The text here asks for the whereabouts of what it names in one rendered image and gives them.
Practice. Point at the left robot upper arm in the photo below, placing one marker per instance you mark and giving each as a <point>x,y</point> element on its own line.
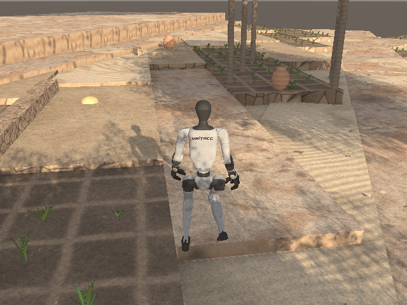
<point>180,142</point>

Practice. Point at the right robot forearm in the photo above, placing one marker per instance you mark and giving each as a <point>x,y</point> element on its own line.
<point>231,169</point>

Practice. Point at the robot right thigh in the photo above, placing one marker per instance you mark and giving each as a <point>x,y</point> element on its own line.
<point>218,184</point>

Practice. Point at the robot left shin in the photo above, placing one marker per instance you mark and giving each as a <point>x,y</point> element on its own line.
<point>186,221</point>

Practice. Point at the right robot upper arm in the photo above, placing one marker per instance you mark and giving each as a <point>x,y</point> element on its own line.
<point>225,145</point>

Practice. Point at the left robot hand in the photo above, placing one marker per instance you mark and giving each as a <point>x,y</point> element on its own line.
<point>173,174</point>

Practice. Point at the right robot hand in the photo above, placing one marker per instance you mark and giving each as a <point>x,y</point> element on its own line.
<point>235,181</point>

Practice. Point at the left robot forearm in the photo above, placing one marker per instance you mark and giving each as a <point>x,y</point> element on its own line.
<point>175,164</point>

